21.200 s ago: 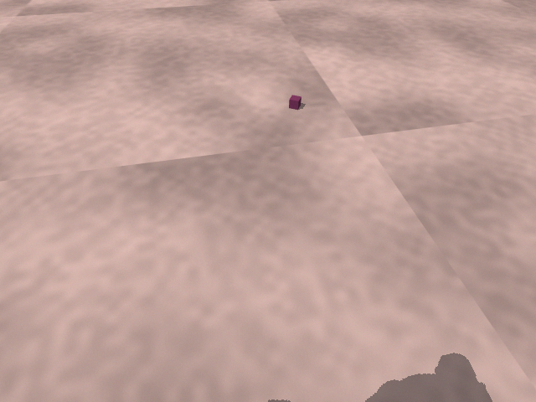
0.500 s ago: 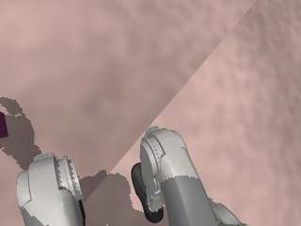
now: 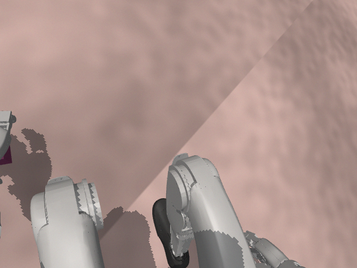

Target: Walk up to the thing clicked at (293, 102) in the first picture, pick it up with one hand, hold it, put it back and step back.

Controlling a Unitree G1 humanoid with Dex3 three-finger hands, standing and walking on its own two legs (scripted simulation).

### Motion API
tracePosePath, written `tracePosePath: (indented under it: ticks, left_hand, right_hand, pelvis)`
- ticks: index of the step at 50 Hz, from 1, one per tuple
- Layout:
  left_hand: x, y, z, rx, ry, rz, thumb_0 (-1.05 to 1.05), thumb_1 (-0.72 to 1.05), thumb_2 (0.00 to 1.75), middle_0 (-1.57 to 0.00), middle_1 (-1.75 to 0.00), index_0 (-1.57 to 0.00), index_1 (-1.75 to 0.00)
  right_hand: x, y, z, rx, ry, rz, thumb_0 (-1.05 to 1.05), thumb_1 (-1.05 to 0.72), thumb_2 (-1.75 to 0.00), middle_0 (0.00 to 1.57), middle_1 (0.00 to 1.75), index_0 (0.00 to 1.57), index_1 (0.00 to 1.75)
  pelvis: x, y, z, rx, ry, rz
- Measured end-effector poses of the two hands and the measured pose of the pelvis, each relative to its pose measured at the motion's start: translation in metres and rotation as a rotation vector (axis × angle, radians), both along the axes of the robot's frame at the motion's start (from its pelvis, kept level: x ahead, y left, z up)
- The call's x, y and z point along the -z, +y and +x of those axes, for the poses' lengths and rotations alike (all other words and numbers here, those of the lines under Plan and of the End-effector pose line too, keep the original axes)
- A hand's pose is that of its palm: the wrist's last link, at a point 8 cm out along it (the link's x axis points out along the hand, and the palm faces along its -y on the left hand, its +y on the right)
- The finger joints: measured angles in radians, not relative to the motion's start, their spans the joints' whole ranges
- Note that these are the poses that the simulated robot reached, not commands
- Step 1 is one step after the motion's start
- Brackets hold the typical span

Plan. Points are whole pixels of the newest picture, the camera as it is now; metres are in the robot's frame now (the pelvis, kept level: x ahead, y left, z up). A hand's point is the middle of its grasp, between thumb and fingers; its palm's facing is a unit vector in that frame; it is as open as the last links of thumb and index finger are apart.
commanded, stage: rest palm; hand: left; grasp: from above
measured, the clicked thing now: out of the picture +0.40 +0.33 -0.26
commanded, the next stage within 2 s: close in 0.40 s
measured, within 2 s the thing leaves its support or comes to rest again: neither
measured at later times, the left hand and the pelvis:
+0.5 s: hand out of the picture +0.38 +0.33 -0.24, palm faces -0.50 -0.19 -0.85, open 14.1 cm; pelvis +0.00 -0.01 +0.00, yaw +0 degrees
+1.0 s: hand out of the picture +0.39 +0.32 -0.25, palm faces -0.39 -0.11 -0.91, open 13.0 cm; pelvis +0.00 +0.00 +0.00, yaw -1 degrees
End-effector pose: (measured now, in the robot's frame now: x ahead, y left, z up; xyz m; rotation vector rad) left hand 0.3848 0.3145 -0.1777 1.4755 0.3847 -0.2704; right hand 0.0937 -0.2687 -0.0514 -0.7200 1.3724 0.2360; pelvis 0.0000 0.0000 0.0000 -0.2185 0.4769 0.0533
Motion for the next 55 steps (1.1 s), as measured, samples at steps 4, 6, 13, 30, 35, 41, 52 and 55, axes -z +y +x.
tracePosePath:
  ticks: [4, 6, 13, 30, 35, 41, 52, 55]
  left_hand:
    - [0.006, -0.001, 0.002, -0.033, 0.006, 0.032, 0.00, -0.52, 0.99, -0.08, -0.95, -0.07, -0.96]
    - [0.009, 0.001, 0.005, -0.065, 0.008, 0.035, 0.00, -0.51, 0.99, -0.08, -0.95, -0.07, -0.96]
    - [0.013, 0.017, 0.017, -0.195, 0.050, 0.026, 0.00, -0.50, 0.96, -0.08, -0.99, -0.08, -0.98]
    - [0.005, 0.013, 0.001, -0.080, 0.093, -0.067, 0.00, -0.46, 0.94, -0.08, -1.00, -0.10, -0.99]
    - [0.003, 0.001, -0.004, 0.006, 0.050, -0.037, 0.00, -0.39, 0.90, -0.11, -0.99, -0.14, -0.97]
    - [0.006, -0.007, -0.003, 0.006, -0.013, -0.001, 0.00, -0.34, 0.86, -0.15, -0.94, -0.18, -0.92]
    - [0.013, 0.015, 0.015, -0.184, 0.017, 0.033, 0.00, -0.30, 0.79, -0.22, -0.87, -0.25, -0.85]
    - [0.012, 0.026, 0.016, -0.233, 0.067, 0.038, 0.00, -0.28, 0.77, -0.23, -0.87, -0.26, -0.84]
  right_hand:
    - [0.003, 0.006, 0.009, -0.026, -0.024, 0.043, 0.00, -0.90, -0.90, 0.20, 0.30, 0.20, 0.29]
    - [0.005, 0.009, 0.011, -0.034, -0.029, 0.065, 0.00, -0.90, -0.90, 0.20, 0.30, 0.20, 0.29]
    - [0.011, 0.012, 0.010, -0.023, -0.019, 0.118, 0.00, -0.91, -0.90, 0.20, 0.30, 0.20, 0.29]
    - [0.009, 0.005, -0.030, 0.020, 0.087, 0.072, 0.00, -0.90, -0.90, 0.20, 0.30, 0.20, 0.29]
    - [0.002, 0.001, -0.027, 0.007, 0.053, 0.029, 0.00, -0.90, -0.89, 0.20, 0.30, 0.20, 0.29]
    - [-0.009, 0.002, -0.018, -0.014, 0.022, 0.022, 0.00, -0.89, -0.89, 0.20, 0.30, 0.20, 0.29]
    - [-0.007, 0.006, 0.002, -0.046, -0.015, 0.079, 0.00, -0.89, -0.89, 0.20, 0.30, 0.20, 0.29]
    - [-0.002, 0.006, 0.002, -0.035, -0.013, 0.098, 0.00, -0.89, -0.89, 0.20, 0.30, 0.20, 0.29]
  pelvis:
    - [0.002, 0.001, 0.000, -0.002, 0.000, -0.001]
    - [0.003, 0.001, 0.000, -0.003, 0.000, 0.000]
    - [0.003, -0.002, 0.004, -0.007, 0.012, 0.005]
    - [0.001, -0.006, -0.002, 0.002, -0.043, 0.007]
    - [0.000, -0.004, -0.006, 0.007, -0.050, 0.000]
    - [-0.004, 0.000, -0.006, 0.010, -0.026, -0.008]
    - [0.001, 0.001, 0.000, 0.001, -0.004, -0.013]
    - [0.001, 0.000, 0.002, -0.003, 0.001, -0.009]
